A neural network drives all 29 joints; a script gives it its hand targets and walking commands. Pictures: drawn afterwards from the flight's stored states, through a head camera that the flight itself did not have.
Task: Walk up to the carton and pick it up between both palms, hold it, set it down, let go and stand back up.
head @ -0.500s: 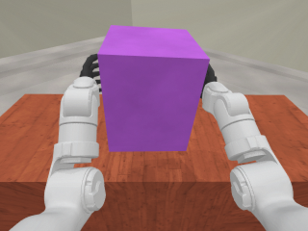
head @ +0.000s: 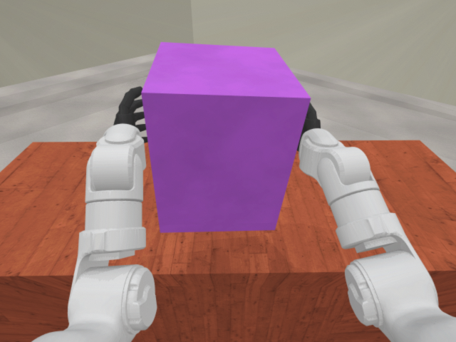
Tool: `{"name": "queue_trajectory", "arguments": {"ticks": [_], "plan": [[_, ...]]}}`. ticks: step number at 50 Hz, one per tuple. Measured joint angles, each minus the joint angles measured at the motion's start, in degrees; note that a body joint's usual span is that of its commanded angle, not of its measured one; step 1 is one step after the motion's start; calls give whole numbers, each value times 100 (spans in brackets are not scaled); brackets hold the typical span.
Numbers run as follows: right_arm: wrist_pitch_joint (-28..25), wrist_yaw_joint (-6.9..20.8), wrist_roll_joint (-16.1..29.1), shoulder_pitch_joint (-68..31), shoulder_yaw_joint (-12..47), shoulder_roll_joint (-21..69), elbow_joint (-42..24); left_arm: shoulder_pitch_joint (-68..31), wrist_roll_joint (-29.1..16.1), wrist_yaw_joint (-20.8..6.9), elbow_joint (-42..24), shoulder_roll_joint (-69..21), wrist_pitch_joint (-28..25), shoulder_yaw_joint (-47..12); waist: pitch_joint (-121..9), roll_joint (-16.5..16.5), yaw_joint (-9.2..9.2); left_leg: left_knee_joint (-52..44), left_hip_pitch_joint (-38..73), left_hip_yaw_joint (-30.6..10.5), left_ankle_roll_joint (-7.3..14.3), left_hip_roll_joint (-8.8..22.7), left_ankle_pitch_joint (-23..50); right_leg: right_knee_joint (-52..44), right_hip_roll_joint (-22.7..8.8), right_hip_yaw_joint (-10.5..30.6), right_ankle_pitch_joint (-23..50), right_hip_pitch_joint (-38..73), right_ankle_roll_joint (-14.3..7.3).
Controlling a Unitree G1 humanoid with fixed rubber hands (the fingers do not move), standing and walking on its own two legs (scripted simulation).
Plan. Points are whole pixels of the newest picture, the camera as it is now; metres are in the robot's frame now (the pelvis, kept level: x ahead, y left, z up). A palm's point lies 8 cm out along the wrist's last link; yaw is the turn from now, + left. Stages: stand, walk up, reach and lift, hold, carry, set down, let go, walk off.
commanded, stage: hold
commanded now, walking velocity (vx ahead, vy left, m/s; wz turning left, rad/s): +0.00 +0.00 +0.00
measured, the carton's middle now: (218, 137) +0.40 +0.00 +0.23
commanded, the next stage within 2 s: none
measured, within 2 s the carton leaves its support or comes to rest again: neither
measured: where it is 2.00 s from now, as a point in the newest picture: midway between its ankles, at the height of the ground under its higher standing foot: outside the picture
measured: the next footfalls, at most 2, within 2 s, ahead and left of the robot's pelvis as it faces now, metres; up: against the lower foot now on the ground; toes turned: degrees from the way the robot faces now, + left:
none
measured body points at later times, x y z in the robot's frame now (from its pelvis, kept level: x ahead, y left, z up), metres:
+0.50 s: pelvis -0.01 +0.00 +0.00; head -0.08 +0.01 +0.44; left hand +0.38 +0.15 +0.28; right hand +0.38 -0.15 +0.26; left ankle +0.03 +0.13 -0.75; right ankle +0.01 -0.12 -0.75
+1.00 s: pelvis -0.01 +0.00 +0.00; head -0.08 +0.01 +0.44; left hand +0.38 +0.15 +0.27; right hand +0.37 -0.15 +0.25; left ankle +0.03 +0.13 -0.75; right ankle +0.01 -0.12 -0.75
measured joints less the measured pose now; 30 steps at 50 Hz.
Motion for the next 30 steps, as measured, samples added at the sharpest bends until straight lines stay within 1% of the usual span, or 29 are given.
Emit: {"name": "queue_trajectory", "arguments": {"ticks": [5, 10, 18, 23, 27, 30], "plan": [[16, -21, 5, 53, -4, 19, -59, 57, -2, -18, -58, 8, 21, -29, -20, 25, 6, 13, 25, 5, -3, -2, -9, 23, -3, 6, -13, 19, -2], [57, -13, -75, -72, -113, 71, 109, -98, 2, -46, 210, 47, -24, 30, -29, 8, 22, 17, -5, 8, 9, -13, 12, 93, -15, 10, -26, -43, -4], [26, 35, -117, -245, -268, 116, 364, -276, 22, -48, 457, 109, -49, 30, -130, -13, 52, -18, -119, 21, 2, -11, 73, 85, -13, 26, 26, -175, -10], [-28, 50, -86, -301, -182, 45, 428, -367, -12, -22, 565, 144, -99, 1, -153, -27, 66, -16, -161, 21, -3, -2, 90, 76, -3, 28, 48, -213, -16], [-37, 77, -118, -433, -234, 53, 629, -508, 17, -22, 778, 152, -127, 74, -129, -54, 85, -7, -192, 32, -2, 2, 96, 127, -1, 41, 39, -270, -23], [-47, 97, -138, -427, -244, 55, 598, -461, -38, 1, 719, 187, -132, -9, -174, -54, 71, 4, -269, 17, -12, 3, 106, 136, 2, 27, 42, -339, -28]]}}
